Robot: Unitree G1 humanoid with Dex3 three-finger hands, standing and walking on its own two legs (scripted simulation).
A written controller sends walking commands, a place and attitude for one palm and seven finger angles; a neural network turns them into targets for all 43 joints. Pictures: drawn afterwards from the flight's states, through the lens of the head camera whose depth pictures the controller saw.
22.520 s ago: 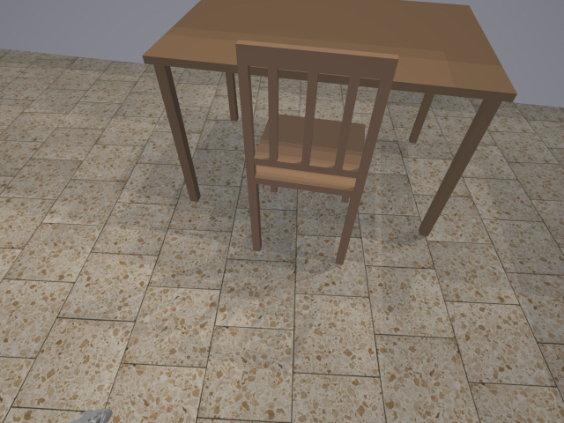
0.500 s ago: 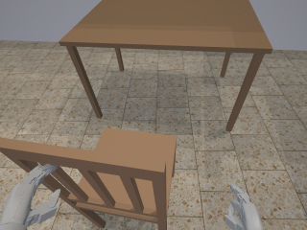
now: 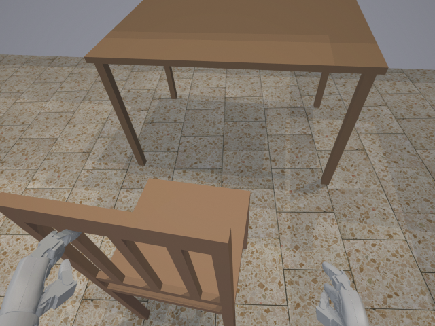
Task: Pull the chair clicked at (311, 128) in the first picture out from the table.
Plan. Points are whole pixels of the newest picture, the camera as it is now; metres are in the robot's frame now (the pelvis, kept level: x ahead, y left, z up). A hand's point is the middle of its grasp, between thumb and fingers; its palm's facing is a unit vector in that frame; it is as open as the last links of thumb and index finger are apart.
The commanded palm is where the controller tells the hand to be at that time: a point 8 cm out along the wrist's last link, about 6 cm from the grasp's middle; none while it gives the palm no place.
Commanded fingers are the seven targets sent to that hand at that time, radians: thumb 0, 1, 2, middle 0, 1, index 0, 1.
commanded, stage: step back with the hand held close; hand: left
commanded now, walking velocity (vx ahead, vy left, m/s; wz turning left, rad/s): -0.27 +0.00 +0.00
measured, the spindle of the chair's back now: (140, 264) +0.23 +0.22 -0.08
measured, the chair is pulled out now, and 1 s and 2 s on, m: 0.58 0.59 0.59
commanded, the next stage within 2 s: stop stepping back and stand still in 0.86 s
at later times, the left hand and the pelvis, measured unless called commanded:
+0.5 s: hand out of the picture +0.10 +0.27 +0.20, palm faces +0.41 -0.71 -0.58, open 7.1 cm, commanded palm +0.04 +0.31 +0.19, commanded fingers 0.00 0.90 0.90 -0.20 -0.30 -0.20 -0.30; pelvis -0.10 +0.01 +0.00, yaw -1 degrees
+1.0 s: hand out of the picture -0.02 +0.31 +0.19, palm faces +0.46 -0.72 -0.52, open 7.4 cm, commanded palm -0.07 +0.35 +0.19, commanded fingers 0.00 0.90 0.90 -0.20 -0.30 -0.20 -0.30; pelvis -0.21 +0.04 -0.01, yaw +1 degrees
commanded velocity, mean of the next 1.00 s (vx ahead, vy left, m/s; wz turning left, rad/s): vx -0.26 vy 0.00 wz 0.01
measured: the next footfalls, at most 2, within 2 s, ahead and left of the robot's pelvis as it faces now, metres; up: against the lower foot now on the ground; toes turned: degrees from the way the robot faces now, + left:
right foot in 0.86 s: -0.16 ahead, -0.10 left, +0.00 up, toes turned +2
left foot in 1.08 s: -0.09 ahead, +0.16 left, +0.01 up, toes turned +0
